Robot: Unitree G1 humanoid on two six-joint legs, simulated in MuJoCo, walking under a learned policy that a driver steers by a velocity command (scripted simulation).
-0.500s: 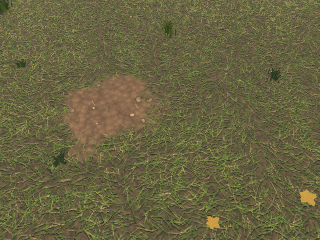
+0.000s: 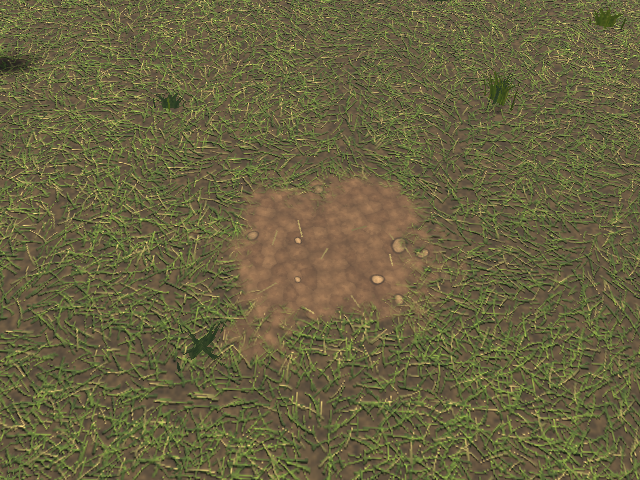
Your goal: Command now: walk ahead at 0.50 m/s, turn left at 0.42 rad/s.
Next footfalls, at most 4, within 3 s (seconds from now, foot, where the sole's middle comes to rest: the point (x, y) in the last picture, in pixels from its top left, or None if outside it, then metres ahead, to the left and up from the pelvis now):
0.40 right None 0.42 -0.13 -0.77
0.90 left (266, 380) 0.67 0.12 -0.77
1.40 right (402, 305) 0.86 -0.20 -0.77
1.90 left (307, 295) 0.89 0.03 -0.77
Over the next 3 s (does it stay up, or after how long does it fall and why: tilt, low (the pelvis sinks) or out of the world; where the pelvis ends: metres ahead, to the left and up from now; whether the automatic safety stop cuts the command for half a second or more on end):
stays up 0.84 -0.06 0.00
